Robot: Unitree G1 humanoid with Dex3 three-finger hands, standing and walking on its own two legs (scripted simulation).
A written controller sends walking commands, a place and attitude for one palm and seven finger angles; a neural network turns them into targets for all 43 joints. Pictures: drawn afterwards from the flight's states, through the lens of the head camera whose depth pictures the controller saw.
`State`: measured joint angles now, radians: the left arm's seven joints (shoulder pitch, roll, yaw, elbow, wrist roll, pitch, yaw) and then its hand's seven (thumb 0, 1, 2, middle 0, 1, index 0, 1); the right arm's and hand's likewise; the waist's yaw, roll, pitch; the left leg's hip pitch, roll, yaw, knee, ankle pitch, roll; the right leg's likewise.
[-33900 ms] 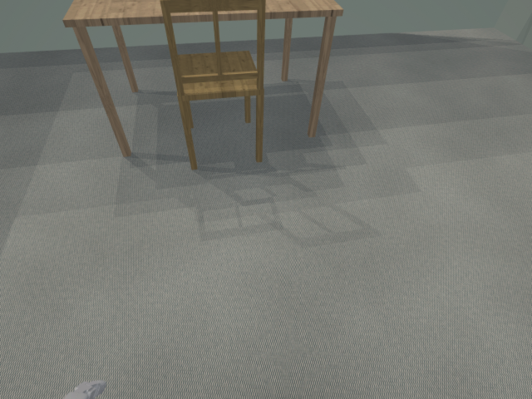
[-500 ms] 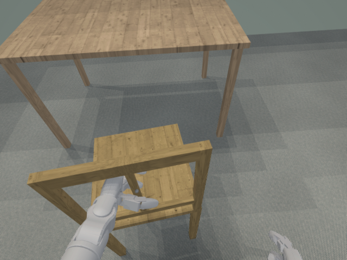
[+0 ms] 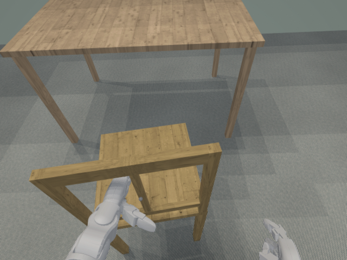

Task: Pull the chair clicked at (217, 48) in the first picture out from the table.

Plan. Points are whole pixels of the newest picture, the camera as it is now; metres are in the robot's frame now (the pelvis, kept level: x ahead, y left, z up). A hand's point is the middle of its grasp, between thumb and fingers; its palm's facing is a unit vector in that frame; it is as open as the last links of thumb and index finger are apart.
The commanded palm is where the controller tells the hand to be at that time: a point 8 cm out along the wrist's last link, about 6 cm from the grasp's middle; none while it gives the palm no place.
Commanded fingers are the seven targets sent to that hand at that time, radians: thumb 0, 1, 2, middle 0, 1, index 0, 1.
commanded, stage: draw the fingers out of the gap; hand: left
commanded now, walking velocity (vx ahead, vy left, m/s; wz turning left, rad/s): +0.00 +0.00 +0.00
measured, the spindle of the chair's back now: (141, 193) +0.31 +0.10 -0.07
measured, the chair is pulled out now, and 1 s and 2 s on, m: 0.51 0.51 0.51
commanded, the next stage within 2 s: draw the hand back to the body in 0.76 s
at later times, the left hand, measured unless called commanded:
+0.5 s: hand (129, 235) +0.19 +0.11 -0.02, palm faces -0.12 -0.98 -0.17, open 17.5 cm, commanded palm +0.17 +0.16 +0.00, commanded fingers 0.00 -0.55 0.20 0.00 0.00 0.00 0.00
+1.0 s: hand (123, 257) +0.15 +0.11 +0.01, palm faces -0.01 -1.00 -0.01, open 17.5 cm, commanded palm +0.12 +0.17 +0.02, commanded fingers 0.00 -0.55 0.20 0.00 0.00 0.00 0.00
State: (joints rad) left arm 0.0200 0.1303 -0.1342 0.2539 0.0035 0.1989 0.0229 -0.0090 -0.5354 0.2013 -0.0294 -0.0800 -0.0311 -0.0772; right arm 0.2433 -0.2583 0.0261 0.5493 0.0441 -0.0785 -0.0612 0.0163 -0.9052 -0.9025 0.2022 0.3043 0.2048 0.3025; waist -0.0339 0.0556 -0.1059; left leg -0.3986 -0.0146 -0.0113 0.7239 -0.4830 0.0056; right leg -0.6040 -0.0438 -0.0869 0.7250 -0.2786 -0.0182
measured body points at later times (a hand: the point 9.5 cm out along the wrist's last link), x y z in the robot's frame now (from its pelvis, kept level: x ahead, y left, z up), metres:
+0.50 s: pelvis +0.00 +0.00 -0.01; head +0.02 -0.01 +0.44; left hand +0.19 +0.16 -0.01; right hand +0.18 -0.23 -0.08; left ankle -0.08 +0.12 -0.71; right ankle +0.05 -0.11 -0.71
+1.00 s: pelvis -0.01 +0.01 -0.03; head +0.01 +0.00 +0.42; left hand +0.14 +0.16 +0.01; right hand +0.17 -0.22 -0.09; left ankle -0.08 +0.12 -0.71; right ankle +0.05 -0.11 -0.71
